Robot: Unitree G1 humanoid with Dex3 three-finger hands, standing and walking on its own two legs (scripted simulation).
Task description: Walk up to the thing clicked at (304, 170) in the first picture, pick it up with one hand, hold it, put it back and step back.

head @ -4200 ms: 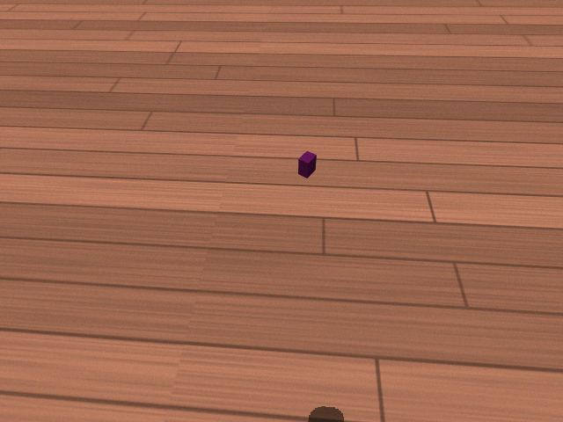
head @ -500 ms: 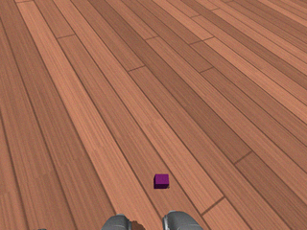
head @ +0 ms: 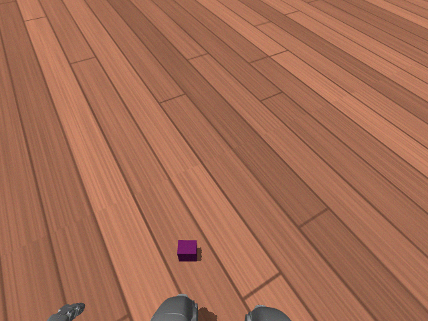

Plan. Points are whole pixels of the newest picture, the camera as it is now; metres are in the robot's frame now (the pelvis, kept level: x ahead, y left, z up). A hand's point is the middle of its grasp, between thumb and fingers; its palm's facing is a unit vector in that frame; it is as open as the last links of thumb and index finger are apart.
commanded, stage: walk up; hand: left
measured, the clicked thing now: (187, 251) +0.46 +0.13 -0.68
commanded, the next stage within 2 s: none
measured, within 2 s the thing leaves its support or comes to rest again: neither
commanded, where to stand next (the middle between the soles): +0.10 -0.13 m, yaw +4 degrees
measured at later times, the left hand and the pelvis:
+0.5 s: hand out of the picture +0.04 +0.06 -0.15, palm faces +0.00 -0.92 -0.38, open 7.4 cm; pelvis -0.02 -0.21 -0.01, yaw +0 degrees
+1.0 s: hand out of the picture +0.00 +0.11 -0.13, palm faces +0.06 -0.88 -0.48, open 7.4 cm; pelvis -0.02 -0.19 +0.01, yaw +4 degrees
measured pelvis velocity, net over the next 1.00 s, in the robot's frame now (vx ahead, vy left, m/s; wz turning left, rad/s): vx -0.02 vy -0.19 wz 0.07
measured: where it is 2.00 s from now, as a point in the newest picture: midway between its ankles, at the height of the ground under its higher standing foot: outside the picture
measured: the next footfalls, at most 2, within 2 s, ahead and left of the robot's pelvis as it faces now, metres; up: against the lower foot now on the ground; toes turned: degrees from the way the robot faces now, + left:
left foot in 0.02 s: +0.09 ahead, +0.07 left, +0.00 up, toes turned +4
right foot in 0.38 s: +0.06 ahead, -0.32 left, +0.00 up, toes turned +4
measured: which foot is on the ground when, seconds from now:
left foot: up 0.00-0.00, down 0.02-0.38, up 0.40-0.84, down 0.86-1.00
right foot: down 0.00-0.04, up 0.06-0.36, down 0.38-1.00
